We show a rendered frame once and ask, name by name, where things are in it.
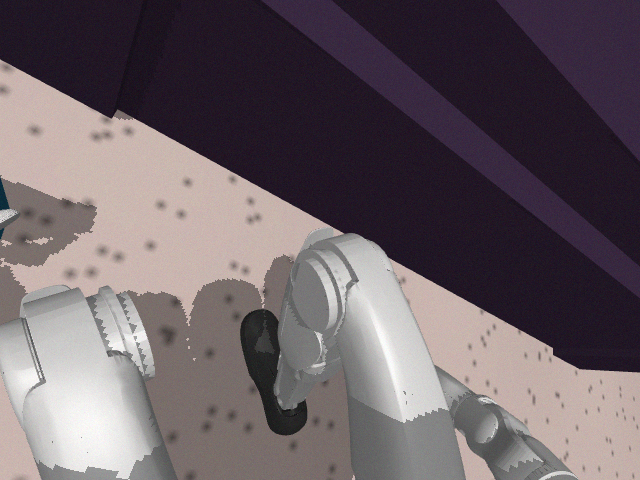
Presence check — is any right robot foot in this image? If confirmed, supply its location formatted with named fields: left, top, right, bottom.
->
left=240, top=309, right=307, bottom=435

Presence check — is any right robot hand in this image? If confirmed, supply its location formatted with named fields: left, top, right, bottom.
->
left=434, top=365, right=477, bottom=428

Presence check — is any sofa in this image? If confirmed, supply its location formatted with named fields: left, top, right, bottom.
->
left=0, top=0, right=640, bottom=373

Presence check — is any carton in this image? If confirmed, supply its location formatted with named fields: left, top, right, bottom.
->
left=0, top=178, right=10, bottom=239

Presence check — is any right robot arm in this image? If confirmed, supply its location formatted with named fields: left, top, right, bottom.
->
left=454, top=394, right=579, bottom=480

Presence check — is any left robot hand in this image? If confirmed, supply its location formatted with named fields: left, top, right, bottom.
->
left=0, top=209, right=20, bottom=230

